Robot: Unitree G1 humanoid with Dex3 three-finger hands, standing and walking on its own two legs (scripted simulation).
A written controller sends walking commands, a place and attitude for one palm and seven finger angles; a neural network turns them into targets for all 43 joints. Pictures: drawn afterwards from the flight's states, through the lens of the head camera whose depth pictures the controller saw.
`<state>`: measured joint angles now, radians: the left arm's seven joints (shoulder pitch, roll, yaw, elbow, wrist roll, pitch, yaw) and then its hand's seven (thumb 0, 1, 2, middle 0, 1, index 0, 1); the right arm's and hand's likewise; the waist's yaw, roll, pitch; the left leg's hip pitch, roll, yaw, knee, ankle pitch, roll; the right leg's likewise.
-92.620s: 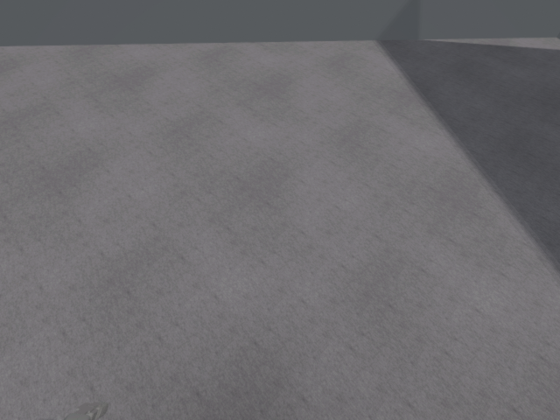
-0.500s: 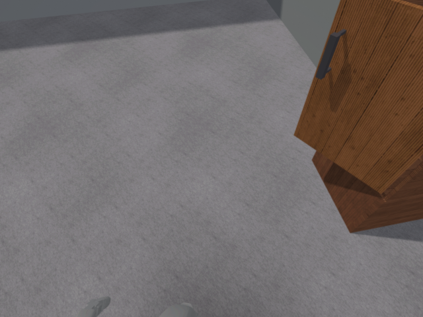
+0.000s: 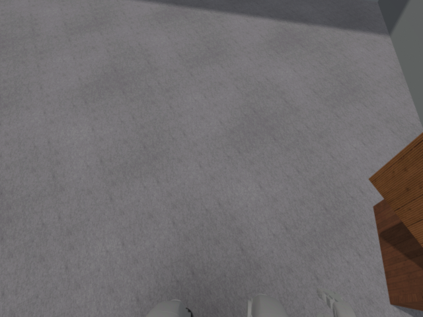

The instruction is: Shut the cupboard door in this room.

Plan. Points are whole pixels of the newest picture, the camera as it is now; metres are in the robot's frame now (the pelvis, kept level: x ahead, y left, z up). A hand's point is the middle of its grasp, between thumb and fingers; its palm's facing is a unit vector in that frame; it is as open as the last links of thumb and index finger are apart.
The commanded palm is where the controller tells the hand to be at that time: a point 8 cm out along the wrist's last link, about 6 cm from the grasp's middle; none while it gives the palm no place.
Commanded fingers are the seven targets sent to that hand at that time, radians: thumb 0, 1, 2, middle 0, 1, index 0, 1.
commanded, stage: walk to a spot facing it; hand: left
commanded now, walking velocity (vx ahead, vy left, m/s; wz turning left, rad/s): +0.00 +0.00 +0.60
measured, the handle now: out of the picture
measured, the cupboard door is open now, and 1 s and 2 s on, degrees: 31 31 31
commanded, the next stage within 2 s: turn to face it in 0.58 s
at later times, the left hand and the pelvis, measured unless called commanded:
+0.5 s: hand out of the picture +0.06 +0.17 -0.16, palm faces +0.33 -0.92 -0.24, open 7.4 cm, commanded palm none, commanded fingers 0.00 0.90 0.90 -0.20 -0.30 -0.20 -0.30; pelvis +0.05 -0.04 +0.00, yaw +20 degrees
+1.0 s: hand out of the picture +0.04 +0.14 -0.16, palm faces +0.40 -0.89 -0.22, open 7.4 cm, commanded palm none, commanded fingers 0.00 0.90 0.90 -0.20 -0.30 -0.20 -0.30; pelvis +0.08 -0.04 +0.01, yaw +21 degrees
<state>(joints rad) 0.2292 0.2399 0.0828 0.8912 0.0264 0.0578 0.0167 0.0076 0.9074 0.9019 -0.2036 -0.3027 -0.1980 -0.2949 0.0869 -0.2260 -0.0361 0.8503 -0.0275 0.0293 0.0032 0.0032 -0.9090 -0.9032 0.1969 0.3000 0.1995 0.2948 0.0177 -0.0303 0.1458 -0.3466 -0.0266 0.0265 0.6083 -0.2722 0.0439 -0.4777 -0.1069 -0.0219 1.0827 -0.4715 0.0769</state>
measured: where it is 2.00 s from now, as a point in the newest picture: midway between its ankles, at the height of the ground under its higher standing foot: outside the picture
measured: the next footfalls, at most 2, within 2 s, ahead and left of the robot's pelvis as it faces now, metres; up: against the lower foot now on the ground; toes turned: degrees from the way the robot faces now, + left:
right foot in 0.20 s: +0.11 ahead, -0.16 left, +0.00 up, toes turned +5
left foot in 0.54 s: +0.04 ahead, +0.09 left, +0.00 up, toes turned +26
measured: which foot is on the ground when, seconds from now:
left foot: down 0.00-0.18, up 0.20-0.52, down 0.54-0.90, up 0.92-1.00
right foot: up 0.00-0.18, down 0.20-0.54, up 0.56-0.86, down 0.88-1.00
